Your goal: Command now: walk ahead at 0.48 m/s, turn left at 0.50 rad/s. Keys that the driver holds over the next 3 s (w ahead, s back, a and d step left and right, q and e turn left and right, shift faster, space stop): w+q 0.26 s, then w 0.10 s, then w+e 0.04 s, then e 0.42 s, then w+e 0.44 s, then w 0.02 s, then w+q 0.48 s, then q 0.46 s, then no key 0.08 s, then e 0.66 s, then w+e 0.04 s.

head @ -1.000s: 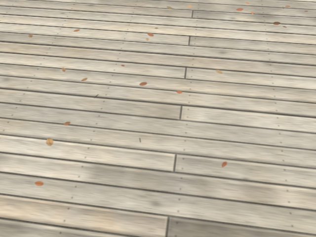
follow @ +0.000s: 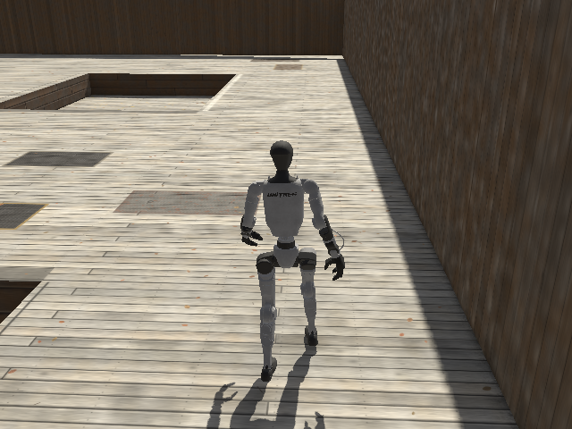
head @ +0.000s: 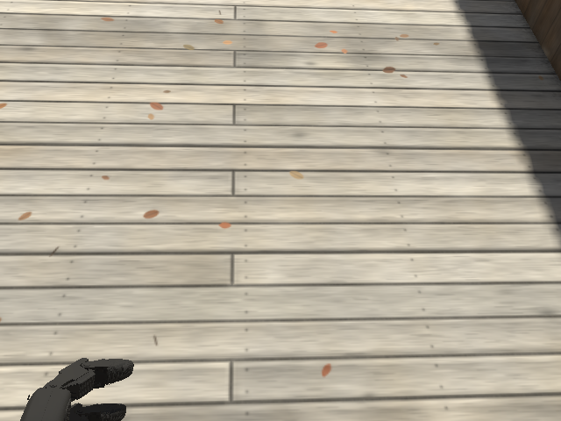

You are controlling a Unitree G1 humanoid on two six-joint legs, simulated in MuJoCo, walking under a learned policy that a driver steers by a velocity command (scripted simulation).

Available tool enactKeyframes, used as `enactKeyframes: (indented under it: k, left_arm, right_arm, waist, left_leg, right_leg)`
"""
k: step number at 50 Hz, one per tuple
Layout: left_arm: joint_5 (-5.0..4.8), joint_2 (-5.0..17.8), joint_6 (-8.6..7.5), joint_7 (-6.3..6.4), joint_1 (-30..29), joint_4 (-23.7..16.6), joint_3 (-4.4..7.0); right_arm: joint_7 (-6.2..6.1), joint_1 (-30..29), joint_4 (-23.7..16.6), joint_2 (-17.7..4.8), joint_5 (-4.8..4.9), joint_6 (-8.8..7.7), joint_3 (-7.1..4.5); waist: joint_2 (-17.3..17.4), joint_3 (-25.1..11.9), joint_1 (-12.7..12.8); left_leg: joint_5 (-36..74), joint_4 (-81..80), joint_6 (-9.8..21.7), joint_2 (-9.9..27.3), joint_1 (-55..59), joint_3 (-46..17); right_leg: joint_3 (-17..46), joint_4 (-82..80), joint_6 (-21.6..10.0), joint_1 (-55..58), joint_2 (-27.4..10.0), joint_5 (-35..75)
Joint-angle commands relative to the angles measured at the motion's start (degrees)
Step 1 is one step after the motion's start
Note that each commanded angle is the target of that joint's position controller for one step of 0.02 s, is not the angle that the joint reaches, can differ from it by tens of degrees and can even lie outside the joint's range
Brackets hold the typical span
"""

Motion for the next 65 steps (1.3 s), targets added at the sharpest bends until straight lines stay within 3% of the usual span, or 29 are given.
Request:
enactKeyframes:
  k: [1, 3, 4, 5, 6, 7, 8, 10, 12, 15, 22, 25, 27, 28, 29, 30, 31, 33, 35, 41, 46, 49, 50, 51, 52, 53, 54, 56, 65]
  left_arm:
    - [-0.58, 5.2, -1.34, -0.04, -6.1, -5.4, 1.64]
    - [-0.63, 7.2, -1.58, 0.33, -2.2, -4.5, 2.65]
    - [-0.44, 8.7, -1.70, 0.80, 3.6, -3.1, 3.63]
    - [0.22, 10.6, -1.66, 1.32, 12.1, -2.0, 4.45]
    - [1.35, 15.3, -1.08, 1.71, 19.9, -0.9, 5.55]
    - [0.87, 12.6, -0.67, 0.97, 20.1, 0.1, 4.84]
    - [0.35, 7.7, -0.35, 1.18, 16.4, -0.4, 3.67]
    - [0.48, 5.0, 0.24, 1.34, 11.6, 0.5, 2.82]
    - [1.10, 4.3, -0.15, 1.41, 9.3, 1.5, 2.62]
    - [0.37, 5.5, -1.24, 1.12, 9.7, 3.7, 3.22]
    - [-1.39, 9.6, -0.05, 0.84, 13.6, 7.7, 3.83]
    - [-1.60, 11.8, 1.25, 1.19, 16.2, 9.6, 4.25]
    - [-1.68, 10.6, 1.70, 1.55, 15.3, 9.6, 3.67]
    - [-0.56, 7.7, 1.45, 1.66, 16.0, 8.8, 2.53]
    - [0.81, 1.1, 1.42, 1.35, 23.9, 8.5, 0.24]
    - [-0.91, 5.0, 1.95, 1.69, 27.1, 10.2, 0.93]
    - [-2.23, 9.5, 2.68, 1.95, 22.1, 9.4, 2.44]
    - [-1.36, 7.9, 4.65, 3.09, 17.9, 8.5, 2.54]
    - [-0.96, 6.2, 7.34, 3.80, 20.0, 8.5, 2.65]
    - [-0.15, 4.5, 9.32, 3.12, 14.1, 4.3, 2.40]
    - [-0.50, 6.5, 9.15, 1.09, 12.1, 2.8, 3.21]
    - [-0.64, 7.0, 8.51, 1.11, 20.2, 7.5, 4.25]
    - [-1.03, 10.3, 8.13, 1.88, 25.7, 9.1, 5.30]
    - [-0.99, 17.8, 6.92, 2.01, 25.7, 6.8, 6.32]
    - [0.51, 14.9, 4.96, 1.55, 22.1, 5.0, 5.46]
    - [0.57, 12.5, 3.58, 1.72, 18.4, 4.3, 4.56]
    - [-0.15, 10.4, 2.97, 1.91, 16.8, 3.9, 4.01]
    - [-0.52, 8.8, 3.01, 2.67, 16.7, 3.9, 3.24]
    - [-0.93, 9.8, 3.05, 3.90, 23.7, 5.7, 4.03]
  right_arm:
    - [-0.83, -0.1, -3.1, -11.4, 0.51, -0.18, -3.18]
    - [-0.80, -1.4, -3.5, -11.6, 0.27, 0.15, -3.54]
    - [-0.58, -2.5, -4.1, -10.8, 0.03, 0.26, -3.32]
    - [-0.21, -3.6, -5.5, -8.8, -0.81, 0.32, -2.57]
    - [-0.14, 2.0, -7.0, -3.1, -1.08, -0.07, -0.92]
    - [-0.05, 5.7, -7.5, -4.2, 0.48, -0.46, -0.49]
    - [-0.04, 1.5, -6.8, -9.7, 1.39, -0.28, -2.00]
    - [0.16, -6.4, -8.6, -9.8, 0.22, 0.04, -2.22]
    - [0.67, -6.7, -9.1, -7.8, 0.14, 0.71, -2.28]
    - [0.89, -8.8, -10.6, -4.7, -0.29, 1.37, -1.35]
    - [2.92, -21.4, -13.6, -3.5, -1.51, -1.47, 0.29]
    - [3.35, -21.8, -14.3, -6.3, -1.61, -2.35, -0.90]
    - [2.71, -13.4, -11.6, -9.4, -2.54, -2.48, -2.57]
    - [1.98, -8.0, -10.7, -12.9, -3.40, -2.38, -3.59]
    - [1.14, -5.9, -11.6, -15.9, -5.37, -1.35, -3.63]
    - [1.25, -5.1, -12.4, -14.2, -4.27, -0.22, -3.42]
    - [1.42, -7.4, -12.3, -11.7, -3.20, 0.39, -2.83]
    - [1.45, -14.0, -11.4, -7.6, -2.05, 0.37, -1.58]
    - [1.58, -18.9, -10.9, -7.2, -3.11, 0.09, -1.75]
    - [-0.11, -22.4, -9.0, -9.1, -2.82, 0.30, -2.99]
    - [0.49, -21.2, -7.1, -12.6, -0.26, 0.85, -4.33]
    - [0.70, -21.8, -6.1, -9.2, 0.09, 1.36, -3.64]
    - [1.23, -22.6, -6.5, -5.0, -0.76, 1.47, -2.55]
    - [1.47, -25.0, -10.1, -3.9, -1.41, 0.82, -2.21]
    - [1.81, -28.6, -10.8, -7.8, -0.24, -0.65, -3.11]
    - [2.22, -27.5, -10.5, -9.9, 0.67, -1.69, -3.81]
    - [2.16, -25.7, -8.9, -10.4, -0.31, -2.30, -4.14]
    - [2.01, -25.6, -7.6, -9.4, -2.23, -3.03, -4.15]
    - [3.90, -33.0, -9.2, -4.4, -0.75, -3.62, -1.92]
  waist:
    - [9.1, 0.5, 1.9]
    - [10.1, -1.1, 4.5]
    - [9.6, -4.8, 7.8]
    - [8.0, -12.8, 11.9]
    - [-5.0, -23.4, 11.4]
    - [-17.3, -26.2, 9.3]
    - [-8.9, -15.8, 9.8]
    - [-1.0, -4.5, 8.6]
    - [-3.5, -1.6, 6.2]
    - [-2.1, 0.1, 5.6]
    - [0.2, 2.1, 8.7]
    - [-1.8, -0.9, 7.4]
    - [-1.7, -6.6, 2.2]
    - [1.1, -12.3, 0.2]
    - [15.7, -22.0, 2.6]
    - [16.4, -30.7, 0.9]
    - [11.7, -24.5, 0.4]
    - [8.4, -13.4, 3.7]
    - [10.3, -9.6, 7.3]
    - [9.4, -7.6, 7.1]
    - [9.1, -6.2, 7.0]
    - [4.0, -4.4, 10.4]
    - [-7.5, -2.9, 11.6]
    - [-17.1, 1.0, 10.8]
    - [-10.1, 2.0, 11.6]
    - [-8.9, 3.4, 8.9]
    - [-6.7, 2.8, 7.7]
    - [-5.0, 0.7, 7.2]
    - [-5.2, 1.2, 10.7]
  left_leg:
    - [19.1, -1.8, 6.1, 12.9, -4.9, -11.4]
    - [26.7, 2.8, 4.9, 13.2, -3.5, -12.3]
    - [32.9, 9.6, 3.5, 10.6, -4.3, -10.6]
    - [29.5, 21.9, 1.9, 7.7, -9.9, -9.0]
    - [7.2, 42.5, -1.6, 0.2, -26.8, -3.0]
    - [-16.1, 53.8, -2.6, -0.4, -37.6, -1.4]
    - [-11.7, 58.0, -2.8, 3.7, -41.7, -1.4]
    - [-4.1, 55.1, -3.1, 7.7, -40.0, 2.1]
    - [-1.2, 51.8, -3.1, 10.3, -36.1, 2.7]
    - [0.9, 46.0, -3.9, 11.0, -36.5, 3.4]
    - [18.0, 19.6, -3.7, 8.0, -29.9, 9.0]
    - [18.2, 13.0, -2.4, 5.5, -24.9, 8.3]
    - [24.9, 8.1, -0.2, 3.8, -10.3, 9.7]
    - [43.2, 10.6, 1.8, 9.9, 2.0, 5.8]
    - [63.8, 15.0, 11.2, 28.1, 22.0, -11.7]
    - [58.2, 12.9, 15.0, 31.1, 21.4, -17.6]
    - [51.8, 10.4, 13.3, 27.3, 15.8, -11.7]
    - [41.7, 6.2, 10.6, 23.0, 3.4, -3.8]
    - [33.6, 0.7, 10.2, 21.1, -9.8, 1.5]
    - [20.8, -3.7, 10.5, 21.9, -14.7, 9.5]
    - [-7.0, -6.4, 7.8, 23.7, -13.9, 8.4]
    - [-16.4, 3.9, 2.8, 18.6, -20.2, 14.3]
    - [-16.6, 22.8, -1.4, 12.7, -28.4, 21.0]
    - [-21.0, 38.9, -5.0, 3.0, -48.5, 17.3]
    - [-15.8, 43.8, -3.5, 4.8, -51.8, 7.4]
    - [-8.0, 42.5, -2.3, 6.6, -51.9, 6.0]
    - [-2.4, 40.8, -2.4, 7.7, -50.2, 6.3]
    - [5.8, 35.7, -3.8, 7.6, -45.6, 6.7]
    - [20.2, 13.4, -6.7, 3.9, -34.0, 8.1]
  right_leg:
    - [-0.6, -3.6, -0.9, 7.2, 2.1, 2.1]
    - [-1.1, -4.7, -3.0, 12.8, 2.0, -2.0]
    - [-2.2, -6.9, -4.8, 21.3, 2.0, -1.2]
    - [1.9, -4.8, -8.0, 35.9, -3.3, -2.6]
    - [21.7, -4.5, -15.1, 57.3, -17.5, -10.5]
    - [41.4, -12.6, -19.2, 59.6, -24.7, -21.7]
    - [35.2, -14.6, -17.0, 51.1, -22.4, -27.5]
    - [19.3, -16.9, -14.6, 35.6, -17.2, -16.4]
    - [11.2, -20.3, -14.0, 27.8, -14.3, -10.2]
    - [5.5, -23.8, -15.8, 24.3, -14.4, -4.2]
    - [-2.7, -23.0, -14.5, 25.2, -11.0, 8.7]
    - [-0.7, -16.1, -11.5, 31.0, -12.2, 16.3]
    - [-1.8, -5.2, -8.0, 29.1, -8.9, 21.3]
    - [-3.9, 5.2, -4.9, 22.6, -4.9, 9.7]
    - [-5.3, 26.3, -0.1, 4.6, 1.4, -31.8]
    - [2.4, 37.0, 0.5, 3.1, 2.0, -41.8]
    - [2.6, 40.8, 0.6, -0.6, 0.1, -39.4]
    - [-0.1, 38.1, 1.5, -2.8, -3.3, -33.2]
    - [-1.8, 35.8, 2.6, 5.8, -4.0, -28.1]
    - [-3.9, 21.1, 0.8, 11.5, -5.2, -17.8]
    - [-7.5, 10.8, -4.0, 15.9, -4.3, -19.7]
    - [-10.0, -0.6, -8.4, 27.8, -0.5, -20.0]
    - [3.5, -9.8, -12.8, 32.5, -8.1, -27.3]
    - [32.9, -18.9, -22.5, 35.7, -19.5, -39.3]
    - [36.7, -24.6, -24.1, 33.0, -21.1, -43.3]
    - [31.7, -24.7, -21.4, 32.3, -19.7, -39.8]
    - [26.3, -23.1, -18.9, 32.8, -17.5, -32.8]
    - [18.7, -22.3, -16.0, 33.0, -13.5, -21.1]
    - [10.2, -20.1, -14.2, 30.0, -10.1, -8.0]
Next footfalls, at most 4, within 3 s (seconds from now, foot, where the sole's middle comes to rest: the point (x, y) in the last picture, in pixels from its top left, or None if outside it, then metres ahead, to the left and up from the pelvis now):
0.10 right None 0.24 -0.13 -0.78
0.56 left None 0.45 0.19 -0.78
1.00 right None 0.42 -0.06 -0.78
1.46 left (207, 298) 0.77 0.10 -0.78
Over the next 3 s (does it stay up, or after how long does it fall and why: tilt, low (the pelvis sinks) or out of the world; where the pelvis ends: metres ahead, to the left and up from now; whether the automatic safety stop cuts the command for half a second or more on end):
stays up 0.93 -0.03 0.00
